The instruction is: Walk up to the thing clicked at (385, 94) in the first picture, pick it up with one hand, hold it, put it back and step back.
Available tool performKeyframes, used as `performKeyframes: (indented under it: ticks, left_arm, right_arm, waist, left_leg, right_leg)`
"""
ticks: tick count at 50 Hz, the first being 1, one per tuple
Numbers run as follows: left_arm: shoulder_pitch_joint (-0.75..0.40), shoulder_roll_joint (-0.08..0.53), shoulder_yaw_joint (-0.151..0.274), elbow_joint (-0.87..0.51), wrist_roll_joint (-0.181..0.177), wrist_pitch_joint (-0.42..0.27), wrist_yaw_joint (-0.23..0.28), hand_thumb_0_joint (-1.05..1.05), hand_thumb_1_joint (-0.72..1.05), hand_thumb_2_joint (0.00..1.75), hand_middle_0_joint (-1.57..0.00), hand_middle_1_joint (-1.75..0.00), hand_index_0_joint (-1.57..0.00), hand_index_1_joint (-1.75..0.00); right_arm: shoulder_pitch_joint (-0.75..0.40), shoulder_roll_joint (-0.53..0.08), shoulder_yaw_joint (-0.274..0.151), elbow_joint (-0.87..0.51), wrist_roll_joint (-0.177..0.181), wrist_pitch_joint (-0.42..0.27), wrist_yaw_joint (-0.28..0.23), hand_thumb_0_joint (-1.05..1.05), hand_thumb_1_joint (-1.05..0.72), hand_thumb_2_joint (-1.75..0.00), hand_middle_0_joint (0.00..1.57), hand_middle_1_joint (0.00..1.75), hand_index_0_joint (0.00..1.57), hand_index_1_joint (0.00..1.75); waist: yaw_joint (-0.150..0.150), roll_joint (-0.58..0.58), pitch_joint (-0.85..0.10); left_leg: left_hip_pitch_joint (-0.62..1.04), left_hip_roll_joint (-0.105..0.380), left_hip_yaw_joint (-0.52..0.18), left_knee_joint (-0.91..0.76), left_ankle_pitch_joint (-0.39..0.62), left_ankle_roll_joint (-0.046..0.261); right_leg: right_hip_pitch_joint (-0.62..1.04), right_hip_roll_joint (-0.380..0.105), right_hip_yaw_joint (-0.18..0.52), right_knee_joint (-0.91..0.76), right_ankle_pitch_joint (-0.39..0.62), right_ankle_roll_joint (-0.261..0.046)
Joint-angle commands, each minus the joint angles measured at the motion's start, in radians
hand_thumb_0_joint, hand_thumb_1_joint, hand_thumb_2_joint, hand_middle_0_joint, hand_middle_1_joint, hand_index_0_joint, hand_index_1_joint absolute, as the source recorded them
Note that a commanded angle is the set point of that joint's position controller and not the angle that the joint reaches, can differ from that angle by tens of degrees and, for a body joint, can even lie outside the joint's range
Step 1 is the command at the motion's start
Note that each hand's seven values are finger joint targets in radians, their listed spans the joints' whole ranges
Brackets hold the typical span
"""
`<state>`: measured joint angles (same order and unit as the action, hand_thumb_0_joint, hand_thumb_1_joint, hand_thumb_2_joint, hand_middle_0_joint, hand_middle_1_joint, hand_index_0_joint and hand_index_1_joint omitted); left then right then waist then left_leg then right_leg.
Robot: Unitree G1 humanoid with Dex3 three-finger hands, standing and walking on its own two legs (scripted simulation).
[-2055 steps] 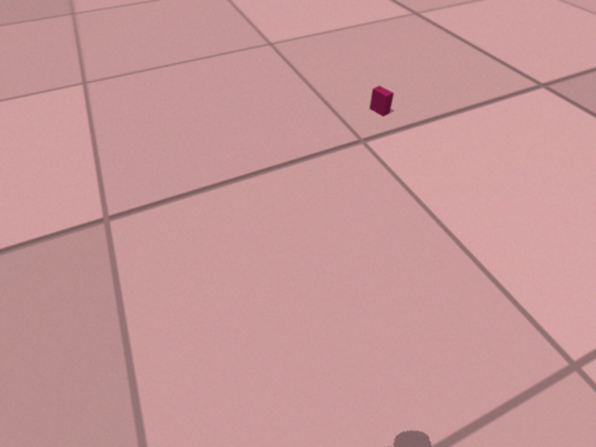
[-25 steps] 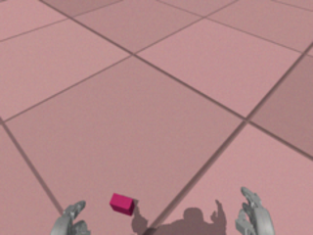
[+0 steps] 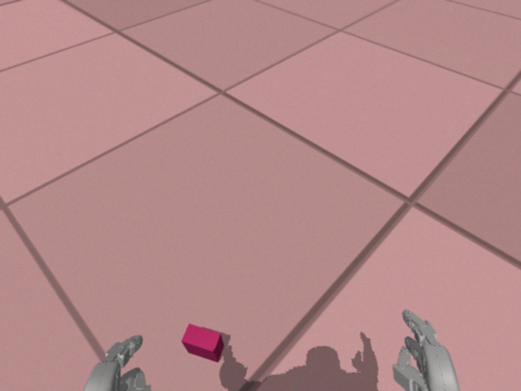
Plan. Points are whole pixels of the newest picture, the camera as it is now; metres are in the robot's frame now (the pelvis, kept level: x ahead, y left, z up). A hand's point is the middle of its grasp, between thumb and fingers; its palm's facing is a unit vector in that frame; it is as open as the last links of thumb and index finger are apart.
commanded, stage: stand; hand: left
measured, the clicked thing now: (203, 343) +0.40 +0.19 -0.65
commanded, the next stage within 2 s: none
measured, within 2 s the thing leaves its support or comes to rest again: neither
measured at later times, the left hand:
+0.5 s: hand out of the picture +0.11 +0.24 -0.10, palm faces -0.02 -0.94 -0.33, open 7.4 cm
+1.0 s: hand out of the picture +0.03 +0.26 -0.10, palm faces -0.03 -0.94 -0.34, open 7.4 cm
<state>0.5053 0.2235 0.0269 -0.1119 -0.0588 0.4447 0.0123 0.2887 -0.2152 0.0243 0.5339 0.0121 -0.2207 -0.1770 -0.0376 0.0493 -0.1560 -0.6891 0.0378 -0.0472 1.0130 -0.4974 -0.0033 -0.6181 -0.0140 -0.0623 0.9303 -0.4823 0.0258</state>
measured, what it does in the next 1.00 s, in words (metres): rises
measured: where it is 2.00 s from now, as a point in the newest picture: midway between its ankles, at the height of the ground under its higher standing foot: outside the picture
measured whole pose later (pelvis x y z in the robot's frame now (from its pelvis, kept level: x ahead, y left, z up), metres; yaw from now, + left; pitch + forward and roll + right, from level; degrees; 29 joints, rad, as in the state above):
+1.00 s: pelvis -0.03 +0.01 +0.06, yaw -1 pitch -5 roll +0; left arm 0.21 0.33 -0.01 1.04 0.02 0.00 0.02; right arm 0.15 -0.30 -0.02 1.09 -0.03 0.00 0.00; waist 0.02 -0.01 0.06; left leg -0.14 -0.02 0.03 0.42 -0.19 0.03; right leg -0.13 -0.07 0.00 0.42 -0.20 0.05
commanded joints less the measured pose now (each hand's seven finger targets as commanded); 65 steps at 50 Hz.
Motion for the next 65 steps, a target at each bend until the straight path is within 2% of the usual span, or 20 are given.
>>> performKeyframes:
  ticks: [1,4,11,12,13,14,15,17,20,24,29,33,39,43,46,49,55,58,61,65]
  left_arm:
    - [-0.034,0.103,0.066,-0.21,0.006,-0.053,0.01,0.0,0.9,0.9,-0.2,-0.3,-0.2,-0.3]
    - [-0.03,0.1,0.062,-0.186,0.012,-0.052,0.014,0.0,0.9,0.9,-0.2,-0.3,-0.2,-0.3]
    - [-0.008,0.1,0.06,-0.194,0.009,-0.048,0.012,0.0,0.9,0.9,-0.2,-0.3,-0.2,-0.3]
    - [-0.293,0.207,0.064,0.157,0.122,-0.261,0.054,0.0,0.9,0.9,-0.2,-0.3,-0.2,-0.3]
    - [-0.198,0.221,0.082,0.308,0.13,-0.335,0.052,0.0,0.9,0.9,-0.2,-0.3,-0.2,-0.3]
    - [-0.211,0.243,0.077,0.348,0.133,-0.37,0.043,0.0,0.9,0.9,-0.2,-0.3,-0.2,-0.3]
    - [-0.244,0.242,0.065,0.376,0.126,-0.389,0.031,0.0,0.9,0.9,-0.2,-0.3,-0.2,-0.3]
    - [-0.259,0.242,0.05,0.452,0.111,-0.415,0.021,0.0,0.9,0.9,-0.2,-0.3,-0.2,-0.3]
    - [-0.265,0.24,0.048,0.563,0.095,-0.43,0.016,0.0,0.9,0.9,-0.2,-0.3,-0.2,-0.3]
    - [-0.305,0.264,0.045,0.69,0.097,-0.463,0.021,0.0,0.9,0.9,-0.2,-0.3,-0.2,-0.3]
    - [-0.326,0.253,0.032,0.811,0.092,-0.464,0.024,0.0,0.9,0.9,-0.2,-0.3,-0.2,-0.3]
    - [-0.306,0.269,0.024,0.907,0.085,-0.473,0.024,0.0,0.9,0.9,-0.2,-0.3,-0.2,-0.3]
    - [-0.316,0.271,0.015,1.005,0.082,-0.468,0.025,0.0,0.9,0.9,-0.2,-0.3,-0.2,-0.3]
    - [-0.317,0.275,0.011,1.054,0.084,-0.473,0.024,0.0,0.9,0.9,-0.2,-0.3,-0.2,-0.3]
    - [-0.33,0.286,0.006,1.082,0.086,-0.476,0.024,0.0,0.9,0.9,-0.2,-0.3,-0.2,-0.3]
    - [-0.341,0.29,0.005,1.097,0.084,-0.478,0.023,0.0,0.9,0.9,-0.2,-0.3,-0.2,-0.3]
    - [-0.335,0.296,0.003,1.135,0.086,-0.474,0.019,0.0,0.9,0.9,-0.2,-0.3,-0.2,-0.3]
    - [-0.342,0.303,0.003,1.145,0.084,-0.478,0.017,0.0,0.9,0.9,-0.2,-0.3,-0.2,-0.3]
    - [-0.361,0.31,0.004,1.15,0.082,-0.476,0.017,0.0,0.9,0.9,-0.2,-0.3,-0.2,-0.3]
    - [-0.372,0.314,0.003,1.163,0.079,-0.481,0.017,0.0,0.9,0.9,-0.2,-0.3,-0.2,-0.3]
  right_arm:
    - [-0.059,-0.125,-0.054,-0.154,-0.002,-0.062,-0.009,0.0,-0.9,-0.9,0.2,0.3,0.2,0.3]
    - [-0.07,-0.124,-0.054,-0.155,-0.003,-0.061,-0.01,0.0,-0.9,-0.9,0.2,0.3,0.2,0.3]
    - [-0.054,-0.127,-0.056,-0.156,-0.003,-0.056,-0.007,0.0,-0.9,-0.9,0.2,0.3,0.2,0.3]
    - [-0.13,-0.253,-0.078,0.078,-0.127,0.048,0.053,0.0,-0.9,-0.9,0.2,0.3,0.2,0.3]
    - [-0.111,-0.255,-0.099,0.079,-0.122,0.091,0.084,0.0,-0.9,-0.9,0.2,0.3,0.2,0.3]
    - [-0.102,-0.263,-0.097,0.088,-0.128,0.109,0.095,0.0,-0.9,-0.9,0.2,0.3,0.2,0.3]
    - [-0.088,-0.261,-0.095,0.093,-0.133,0.121,0.104,0.0,-0.9,-0.9,0.2,0.3,0.2,0.3]
    - [-0.105,-0.241,-0.091,0.125,-0.087,0.127,0.139,0.0,-0.9,-0.9,0.2,0.3,0.2,0.3]
    - [-0.147,-0.243,-0.101,0.161,-0.062,0.136,0.159,0.0,-0.9,-0.9,0.2,0.3,0.2,0.3]
    - [-0.141,-0.244,-0.104,0.234,-0.064,0.162,0.165,0.0,-0.9,-0.9,0.2,0.3,0.2,0.3]
    - [-0.162,-0.271,-0.106,0.302,-0.062,0.18,0.166,0.0,-0.9,-0.9,0.2,0.3,0.2,0.3]
    - [-0.151,-0.272,-0.1,0.368,-0.053,0.182,0.163,0.0,-0.9,-0.9,0.2,0.3,0.2,0.3]
    - [-0.18,-0.299,-0.099,0.435,-0.046,0.191,0.162,0.0,-0.9,-0.9,0.2,0.3,0.2,0.3]
    - [-0.182,-0.297,-0.098,0.47,-0.04,0.19,0.162,0.0,-0.9,-0.9,0.2,0.3,0.2,0.3]
    - [-0.185,-0.297,-0.097,0.489,-0.038,0.196,0.165,0.0,-0.9,-0.9,0.2,0.3,0.2,0.3]
    - [-0.19,-0.3,-0.095,0.508,-0.037,0.197,0.167,0.0,-0.9,-0.9,0.2,0.3,0.2,0.3]
    - [-0.203,-0.305,-0.093,0.53,-0.037,0.209,0.173,0.0,-0.9,-0.9,0.2,0.3,0.2,0.3]
    - [-0.209,-0.3,-0.089,0.535,-0.033,0.205,0.175,0.0,-0.9,-0.9,0.2,0.3,0.2,0.3]
    - [-0.198,-0.31,-0.088,0.547,-0.034,0.206,0.173,0.0,-0.9,-0.9,0.2,0.3,0.2,0.3]
    - [-0.2,-0.307,-0.082,0.555,-0.029,0.202,0.173,0.0,-0.9,-0.9,0.2,0.3,0.2,0.3]
  waist:
    - [-0.01,0.002,-0.085]
    - [-0.005,-0.012,-0.057]
    - [-0.005,0.015,-0.102]
    - [0.08,-0.071,0.152]
    - [0.067,-0.124,0.078]
    - [0.053,-0.151,0.071]
    - [0.034,-0.094,0.082]
    - [0.057,-0.025,0.04]
    - [0.076,-0.073,0.032]
    - [0.056,-0.088,0.035]
    - [0.054,0.006,0.132]
    - [0.053,-0.034,0.137]
    - [0.055,0.0,0.192]
    - [0.054,-0.028,0.178]
    - [0.044,-0.05,0.214]
    - [0.044,-0.043,0.198]
    - [0.047,-0.055,0.237]
    - [0.042,-0.069,0.208]
    - [0.037,-0.046,0.202]
    - [0.035,-0.066,0.18]
  left_leg:
    - [0.119,-0.026,-0.004,-0.164,0.281,0.011]
    - [0.09,-0.029,-0.003,-0.172,0.222,0.012]
    - [0.121,-0.027,-0.006,-0.162,0.309,0.008]
    - [0.128,0.023,-0.037,-0.259,0.451,0.047]
    - [0.18,0.008,-0.008,-0.253,0.427,0.059]
    - [0.21,0.004,0.0,-0.254,0.398,0.065]
    - [0.206,0.007,-0.022,-0.282,0.345,0.067]
    - [0.269,-0.001,-0.031,-0.34,0.298,0.07]
    - [0.326,0.001,-0.03,-0.353,0.315,0.061]
    - [0.375,0.002,-0.02,-0.382,0.327,0.059]
    - [0.369,0.041,-0.083,-0.553,0.177,0.064]
    - [0.444,0.042,-0.067,-0.573,0.335,0.048]
    - [0.458,0.068,-0.106,-0.717,0.204,0.04]
    - [0.521,0.062,-0.081,-0.718,0.312,0.031]
    - [0.494,0.05,-0.067,-0.735,0.232,0.028]
    - [0.515,0.053,-0.063,-0.74,0.259,0.028]
    - [0.476,0.053,-0.072,-0.769,0.114,0.026]
    - [0.521,0.053,-0.06,-0.748,0.194,0.024]
    - [0.499,0.056,-0.06,-0.759,0.16,0.024]
    - [0.542,0.06,-0.046,-0.736,0.278,0.025]
  right_leg:
    - [0.034,0.036,-0.013,-0.132,0.248,-0.026]
    - [0.023,0.035,-0.014,-0.144,0.197,-0.025]
    - [0.045,0.036,-0.016,-0.122,0.269,-0.029]
    - [0.189,-0.05,0.087,-0.178,0.255,-0.084]
    - [0.214,-0.059,0.131,-0.198,0.253,-0.115]
    - [0.207,-0.072,0.158,-0.205,0.262,-0.125]
    - [0.196,-0.06,0.148,-0.204,0.25,-0.114]
    - [0.269,-0.067,0.134,-0.205,0.247,-0.092]
    - [0.272,-0.073,0.137,-0.258,0.246,-0.08]
    - [0.33,-0.096,0.144,-0.318,0.329,-0.068]
    - [0.346,-0.068,0.103,-0.376,0.222,-0.051]
    - [0.409,-0.088,0.119,-0.44,0.338,-0.05]
    - [0.437,-0.079,0.099,-0.5,0.273,-0.036]
    - [0.459,-0.094,0.107,-0.54,0.319,-0.031]
    - [0.457,-0.097,0.117,-0.582,0.26,-0.028]
    - [0.468,-0.106,0.121,-0.596,0.284,-0.029]
    - [0.435,-0.092,0.12,-0.628,0.163,-0.024]
    - [0.434,-0.104,0.133,-0.634,0.207,-0.029]
    - [0.448,-0.106,0.139,-0.635,0.191,-0.031]
    - [0.456,-0.116,0.146,-0.643,0.267,-0.033]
